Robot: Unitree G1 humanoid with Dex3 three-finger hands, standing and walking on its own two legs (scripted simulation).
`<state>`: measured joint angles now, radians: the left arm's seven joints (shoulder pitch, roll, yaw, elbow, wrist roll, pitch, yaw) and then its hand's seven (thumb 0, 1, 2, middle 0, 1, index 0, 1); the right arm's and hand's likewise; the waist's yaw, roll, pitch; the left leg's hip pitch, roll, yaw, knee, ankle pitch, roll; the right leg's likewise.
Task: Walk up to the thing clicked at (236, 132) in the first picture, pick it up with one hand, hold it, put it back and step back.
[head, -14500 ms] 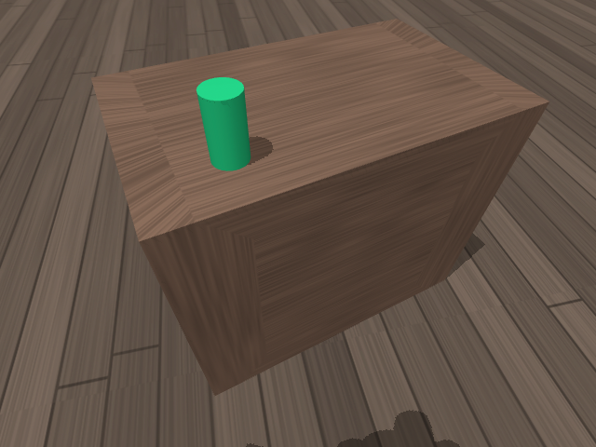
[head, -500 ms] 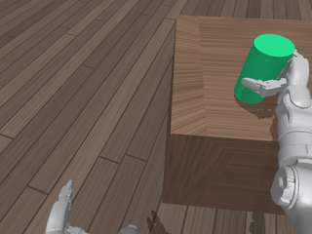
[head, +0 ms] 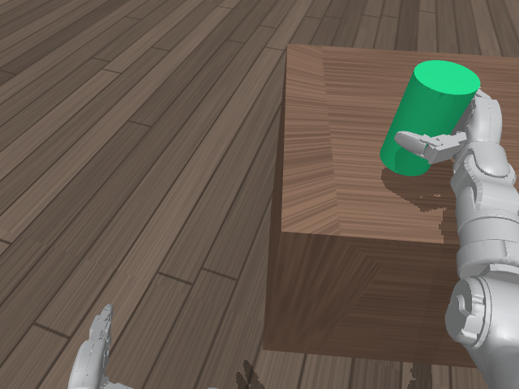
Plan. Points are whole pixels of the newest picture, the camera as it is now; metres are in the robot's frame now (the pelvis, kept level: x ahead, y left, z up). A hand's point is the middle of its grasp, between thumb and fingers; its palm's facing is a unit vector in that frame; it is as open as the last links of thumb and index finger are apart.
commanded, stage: lift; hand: right
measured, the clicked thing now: (422, 122) +0.48 -0.18 +0.18
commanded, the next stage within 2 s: hold in 1.44 s
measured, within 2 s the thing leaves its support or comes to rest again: neither
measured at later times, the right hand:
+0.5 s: hand (457, 107) +0.43 -0.18 +0.24, palm faces +0.15 +0.99 -0.03, open 11.3 cm
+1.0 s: hand (512, 110) +0.35 -0.18 +0.30, palm faces +0.16 +0.99 -0.04, open 11.2 cm
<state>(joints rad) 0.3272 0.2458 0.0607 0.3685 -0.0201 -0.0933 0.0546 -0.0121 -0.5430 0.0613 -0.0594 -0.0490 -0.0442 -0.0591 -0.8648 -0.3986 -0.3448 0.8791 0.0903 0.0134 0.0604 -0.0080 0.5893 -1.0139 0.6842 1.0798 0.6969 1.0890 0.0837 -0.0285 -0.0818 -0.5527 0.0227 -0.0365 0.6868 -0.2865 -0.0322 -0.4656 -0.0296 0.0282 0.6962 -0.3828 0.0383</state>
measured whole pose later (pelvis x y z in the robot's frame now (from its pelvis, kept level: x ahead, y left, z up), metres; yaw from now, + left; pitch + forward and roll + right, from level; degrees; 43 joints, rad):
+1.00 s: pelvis -0.02 +0.01 +0.01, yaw -2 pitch -1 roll -1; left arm 0.29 0.26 0.09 0.52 -0.05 -0.15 0.04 -0.01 -0.52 0.04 -0.04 -0.04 -0.03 -0.04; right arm -0.64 -0.33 -0.30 0.09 0.19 0.61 0.04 -0.01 0.61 -1.03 0.70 1.07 0.71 1.08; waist -0.01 -0.07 -0.09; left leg -0.36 0.04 -0.01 0.63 -0.26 -0.03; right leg -0.27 -0.02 0.05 0.62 -0.33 0.04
